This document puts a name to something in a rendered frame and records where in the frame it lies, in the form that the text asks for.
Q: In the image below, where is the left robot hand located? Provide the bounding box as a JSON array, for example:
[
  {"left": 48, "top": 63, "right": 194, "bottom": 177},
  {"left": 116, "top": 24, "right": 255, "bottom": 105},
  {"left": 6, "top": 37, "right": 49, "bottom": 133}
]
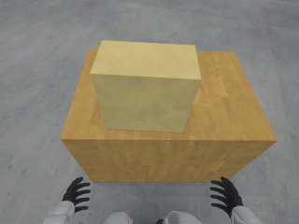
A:
[{"left": 62, "top": 176, "right": 91, "bottom": 213}]

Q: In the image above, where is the left robot forearm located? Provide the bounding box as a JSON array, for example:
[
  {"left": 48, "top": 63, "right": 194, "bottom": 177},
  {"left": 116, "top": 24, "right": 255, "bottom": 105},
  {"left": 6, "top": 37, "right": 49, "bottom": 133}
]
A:
[{"left": 41, "top": 201, "right": 75, "bottom": 224}]

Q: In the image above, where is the right robot thigh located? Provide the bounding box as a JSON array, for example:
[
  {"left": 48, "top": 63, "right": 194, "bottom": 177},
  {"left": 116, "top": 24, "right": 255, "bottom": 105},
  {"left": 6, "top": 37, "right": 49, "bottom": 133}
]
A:
[{"left": 163, "top": 211, "right": 202, "bottom": 224}]

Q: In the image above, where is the robot thigh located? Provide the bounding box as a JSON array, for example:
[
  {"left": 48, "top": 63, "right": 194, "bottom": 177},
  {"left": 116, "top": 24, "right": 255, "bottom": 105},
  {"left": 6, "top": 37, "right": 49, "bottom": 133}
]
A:
[
  {"left": 102, "top": 212, "right": 133, "bottom": 224},
  {"left": 163, "top": 211, "right": 202, "bottom": 224}
]

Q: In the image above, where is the pedestal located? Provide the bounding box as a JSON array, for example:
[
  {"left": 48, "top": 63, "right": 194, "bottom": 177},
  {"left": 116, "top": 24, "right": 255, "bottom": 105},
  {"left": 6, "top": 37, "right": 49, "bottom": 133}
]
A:
[{"left": 60, "top": 49, "right": 278, "bottom": 183}]

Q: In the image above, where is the right robot hand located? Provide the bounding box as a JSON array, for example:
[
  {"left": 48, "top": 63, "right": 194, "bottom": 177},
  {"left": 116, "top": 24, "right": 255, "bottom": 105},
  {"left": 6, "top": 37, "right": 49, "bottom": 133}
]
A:
[{"left": 209, "top": 176, "right": 244, "bottom": 218}]

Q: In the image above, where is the left robot thigh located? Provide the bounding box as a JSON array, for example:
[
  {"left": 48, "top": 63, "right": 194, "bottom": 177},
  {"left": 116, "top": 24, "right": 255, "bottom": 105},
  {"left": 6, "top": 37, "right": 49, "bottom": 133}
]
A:
[{"left": 102, "top": 212, "right": 133, "bottom": 224}]

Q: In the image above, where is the carton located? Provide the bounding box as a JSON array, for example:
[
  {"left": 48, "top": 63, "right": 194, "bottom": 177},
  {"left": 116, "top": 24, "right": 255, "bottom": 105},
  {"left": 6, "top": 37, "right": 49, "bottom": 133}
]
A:
[{"left": 90, "top": 40, "right": 202, "bottom": 133}]

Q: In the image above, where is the right robot forearm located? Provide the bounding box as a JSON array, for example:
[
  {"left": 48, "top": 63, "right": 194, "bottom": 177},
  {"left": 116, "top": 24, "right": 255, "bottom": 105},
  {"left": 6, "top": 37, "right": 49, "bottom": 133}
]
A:
[{"left": 231, "top": 205, "right": 263, "bottom": 224}]

